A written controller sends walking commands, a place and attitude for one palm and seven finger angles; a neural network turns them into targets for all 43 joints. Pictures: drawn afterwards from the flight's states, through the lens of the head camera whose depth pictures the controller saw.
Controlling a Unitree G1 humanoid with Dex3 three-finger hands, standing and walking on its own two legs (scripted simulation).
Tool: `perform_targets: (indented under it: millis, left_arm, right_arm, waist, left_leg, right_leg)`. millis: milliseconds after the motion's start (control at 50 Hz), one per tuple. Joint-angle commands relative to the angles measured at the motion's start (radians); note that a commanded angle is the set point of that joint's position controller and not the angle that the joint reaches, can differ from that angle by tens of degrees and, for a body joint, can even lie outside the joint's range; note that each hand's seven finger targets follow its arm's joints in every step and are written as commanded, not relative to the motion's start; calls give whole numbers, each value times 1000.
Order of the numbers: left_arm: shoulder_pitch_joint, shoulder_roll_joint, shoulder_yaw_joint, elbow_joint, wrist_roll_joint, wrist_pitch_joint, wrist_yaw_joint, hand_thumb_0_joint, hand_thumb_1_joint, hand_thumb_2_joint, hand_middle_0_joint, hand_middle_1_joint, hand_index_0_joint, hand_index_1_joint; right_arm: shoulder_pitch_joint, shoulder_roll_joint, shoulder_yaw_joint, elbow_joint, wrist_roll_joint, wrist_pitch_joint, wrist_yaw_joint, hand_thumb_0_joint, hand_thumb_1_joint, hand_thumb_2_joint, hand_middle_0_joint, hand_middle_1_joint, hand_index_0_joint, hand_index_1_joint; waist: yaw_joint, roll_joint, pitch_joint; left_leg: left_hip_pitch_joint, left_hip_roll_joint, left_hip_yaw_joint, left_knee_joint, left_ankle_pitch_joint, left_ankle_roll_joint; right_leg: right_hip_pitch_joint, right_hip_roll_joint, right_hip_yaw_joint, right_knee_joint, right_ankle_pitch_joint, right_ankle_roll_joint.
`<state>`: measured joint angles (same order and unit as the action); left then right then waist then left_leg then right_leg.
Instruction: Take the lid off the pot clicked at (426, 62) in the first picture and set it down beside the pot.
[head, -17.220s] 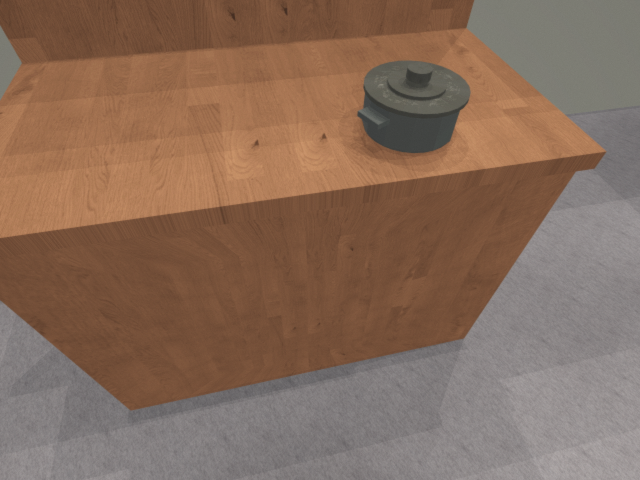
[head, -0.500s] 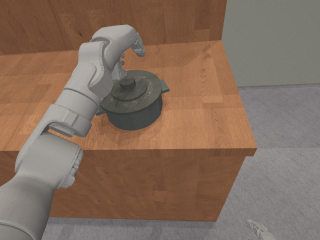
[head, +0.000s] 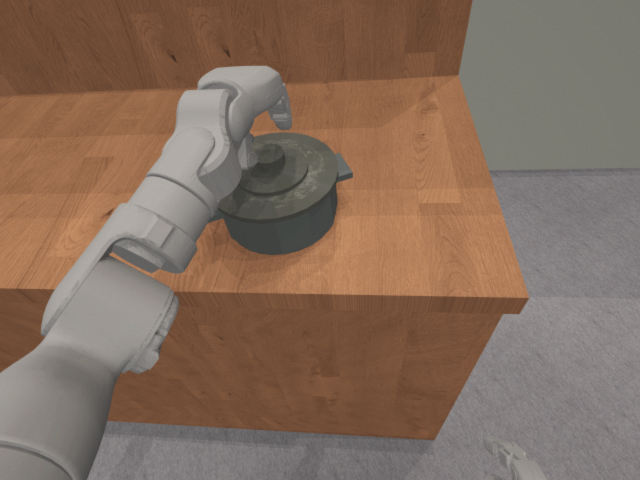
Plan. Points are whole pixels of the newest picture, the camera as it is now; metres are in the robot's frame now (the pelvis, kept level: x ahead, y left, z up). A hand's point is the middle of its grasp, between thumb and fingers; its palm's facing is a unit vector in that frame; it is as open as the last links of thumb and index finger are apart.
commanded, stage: move the open hand above the knob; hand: left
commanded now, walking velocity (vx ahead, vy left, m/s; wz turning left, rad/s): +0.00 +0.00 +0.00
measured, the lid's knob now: (269, 158) +0.49 +0.07 +0.15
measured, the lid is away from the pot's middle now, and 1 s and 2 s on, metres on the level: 0.00 0.00 0.00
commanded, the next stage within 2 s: lower the open fingers around the knob in 1.64 s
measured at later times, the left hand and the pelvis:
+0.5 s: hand (255, 102) +0.48 +0.07 +0.24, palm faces -0.13 -0.07 -0.99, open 10.0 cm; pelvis +0.01 +0.00 +0.00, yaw -1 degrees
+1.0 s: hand (264, 139) +0.45 +0.06 +0.21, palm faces -0.22 +0.02 -0.98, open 10.0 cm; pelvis +0.00 +0.00 +0.00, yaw +0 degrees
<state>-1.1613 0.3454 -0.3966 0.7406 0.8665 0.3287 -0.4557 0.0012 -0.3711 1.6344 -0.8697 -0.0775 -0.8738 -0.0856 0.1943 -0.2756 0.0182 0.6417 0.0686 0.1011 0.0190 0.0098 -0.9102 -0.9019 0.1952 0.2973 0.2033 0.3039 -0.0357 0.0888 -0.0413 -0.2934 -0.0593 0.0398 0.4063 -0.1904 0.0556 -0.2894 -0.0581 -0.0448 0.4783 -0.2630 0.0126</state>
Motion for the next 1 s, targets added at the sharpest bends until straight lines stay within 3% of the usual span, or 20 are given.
perform_targets:
  millis: [0, 40, 60, 120, 200, 260, 300, 360, 420, 460, 500, 560, 580, 620, 660, 760, 820, 880, 940, 980]
  left_arm:
    - [-859, 349, 228, -344, -1, -69, 53, 0, -375, 1640, -864, -81, -864, -81]
    - [-807, 344, 240, -196, 5, -70, 81, 0, -375, 1640, -864, -81, -864, -81]
    - [-757, 311, 234, -176, -11, -73, 100, 0, -375, 1640, -864, -81, -864, -81]
    - [-480, 179, 178, 128, 33, -2, 117, 0, -375, 1640, -864, -81, -864, -81]
    - [-370, 57, 80, -70, 34, 0, 74, 0, -375, 1640, -864, -81, -864, -81]
    - [-598, 109, 78, -318, 16, -25, 61, 0, -375, 1640, -864, -81, -864, -81]
    - [-793, 259, 172, -401, 23, -37, 73, 0, -375, 1640, -864, -81, -864, -81]
    - [-763, 388, 297, -305, -7, -44, 115, 0, -375, 1640, -864, -81, -864, -81]
    - [-467, 219, 211, 33, 23, 16, 119, 0, -375, 1640, -864, -81, -864, -81]
    - [-276, 77, 125, 114, 3, 31, 100, 0, -375, 1640, -864, -81, -864, -81]
    - [-259, 62, 91, -79, 14, 22, 72, 0, -375, 1640, -864, -81, -864, -81]
    - [-479, 111, 71, -361, 15, -5, 45, 0, -375, 1640, -864, -81, -864, -81]
    - [-615, 219, 130, -433, 30, -15, 48, 0, -375, 1640, -864, -81, -864, -81]
    - [-747, 329, 198, -417, 28, -18, 58, 0, -375, 1640, -864, -81, -864, -81]
    - [-772, 356, 233, -372, -13, -24, 75, 0, -375, 1640, -864, -81, -864, -81]
    - [-400, 83, 95, -43, -10, 24, 68, 0, -375, 1640, -864, -81, -864, -81]
    - [-347, 46, 51, -108, 17, 27, 37, 0, -375, 1640, -864, -81, -864, -81]
    - [-557, 164, 103, -326, 23, -8, 29, 0, -375, 1640, -864, -81, -864, -81]
    - [-773, 290, 177, -344, 24, -25, 49, 0, -375, 1640, -864, -81, -864, -81]
    - [-747, 368, 259, -272, 12, -39, 80, 0, -375, 1640, -864, -81, -864, -81]
  right_arm:
    - [-59, -95, -30, -134, -12, -98, -32, 0, -900, -900, 200, 300, 200, 300]
    - [-24, -91, -21, -90, -13, -112, -44, 0, -900, -900, 200, 300, 200, 300]
    - [-7, -98, -27, -82, -13, -113, -38, 0, -900, -900, 200, 300, 200, 300]
    - [-6, -107, -24, -52, -16, -82, -12, 0, -900, -900, 200, 300, 200, 300]
    - [-79, -110, -33, -145, -14, -43, 22, 0, -900, -900, 200, 300, 200, 300]
    - [-88, -96, -46, -173, -6, -42, 18, 0, -900, -900, 200, 300, 200, 300]
    - [-71, -94, -46, -156, -9, -77, 3, 0, -900, -900, 200, 300, 200, 300]
    - [-29, -108, -40, -105, -19, -108, -17, 0, -900, -900, 200, 300, 200, 300]
    - [-33, -101, -26, -65, -17, -82, -5, 0, -900, -900, 200, 300, 200, 300]
    - [-45, -117, -29, -87, -5, -51, 14, 0, -900, -900, 200, 300, 200, 300]
    - [-113, -111, -29, -153, -3, -32, 28, 0, -900, -900, 200, 300, 200, 300]
    - [-154, -93, -36, -197, 3, -16, 23, 0, -900, -900, 200, 300, 200, 300]
    - [-142, -90, -34, -194, 1, -29, 16, 0, -900, -900, 200, 300, 200, 300]
    - [-127, -87, -29, -162, 1, -57, -5, 0, -900, -900, 200, 300, 200, 300]
    - [-96, -96, -27, -129, -2, -77, -22, 0, -900, -900, 200, 300, 200, 300]
    - [-86, -100, -29, -98, 0, -55, 5, 0, -900, -900, 200, 300, 200, 300]
    - [-147, -101, -21, -144, 4, -18, 22, 0, -900, -900, 200, 300, 200, 300]
    - [-161, -94, -25, -175, 0, -21, 12, 0, -900, -900, 200, 300, 200, 300]
    - [-125, -86, -20, -142, -2, -55, -13, 0, -900, -900, 200, 300, 200, 300]
    - [-99, -89, -16, -120, -10, -73, -25, 0, -900, -900, 200, 300, 200, 300]
  waist:
    - [-43, -130, -549]
    - [-36, -156, -457]
    - [-27, -125, -439]
    - [-1, -207, -259]
    - [4, -162, -394]
    - [-30, -157, -491]
    - [-36, -135, -561]
    - [-11, -130, -531]
    - [8, -249, -303]
    - [9, -237, -213]
    - [18, -189, -332]
    - [-18, -163, -469]
    - [-22, -159, -498]
    - [-28, -135, -498]
    - [-29, -127, -467]
    - [-7, -149, -300]
    - [-7, -182, -309]
    - [-14, -165, -446]
    - [-27, -144, -475]
    - [-9, -154, -471]
  left_leg:
    - [313, -14, -77, 4, 267, 29]
    - [268, -7, -67, -16, 260, 21]
    - [263, -1, -75, -20, 292, 14]
    - [152, 11, -57, -40, 246, -6]
    - [226, 13, -47, 3, 386, 1]
    - [295, 9, -66, 25, 411, 23]
    - [342, 3, -81, 22, 390, 27]
    - [309, 6, -85, 10, 411, 21]
    - [164, 9, -49, -22, 335, 5]
    - [130, 13, -34, -27, 301, -6]
    - [191, 10, -33, -1, 338, 0]
    - [270, -1, -43, 33, 379, 25]
    - [274, -7, -48, 27, 342, 29]
    - [292, -12, -60, 22, 320, 33]
    - [283, -11, -69, 9, 298, 27]
    - [211, 0, -61, -1, 305, 1]
    - [190, 0, -45, 1, 240, -1]
    - [241, -11, -50, 8, 250, 18]
    - [270, -13, -68, 1, 248, 22]
    - [256, -7, -70, -8, 253, 19]
  right_leg:
    - [149, 62, 28, -37, 383, -46]
    - [114, 68, 14, -38, 366, -47]
    - [106, 66, 5, -37, 360, -54]
    - [23, 71, -20, -35, 284, -57]
    - [76, 56, -5, -23, 373, -53]
    - [109, 57, 7, -33, 398, -50]
    - [137, 67, 19, -29, 417, -48]
    - [160, 65, 19, -29, 443, -53]
    - [80, 69, -11, -29, 384, -52]
    - [35, 64, -23, -38, 341, -53]
    - [84, 55, -10, -28, 371, -51]
    - [141, 47, 15, -34, 430, -49]
    - [161, 54, 22, -38, 433, -46]
    - [157, 61, 28, -33, 430, -49]
    - [148, 62, 21, -41, 412, -50]
    - [42, 60, -10, -36, 341, -60]
    - [52, 55, -11, -36, 315, -54]
    - [132, 53, 13, -37, 352, -53]
    - [142, 61, 19, -33, 363, -53]
    - [155, 65, 20, -33, 363, -53]
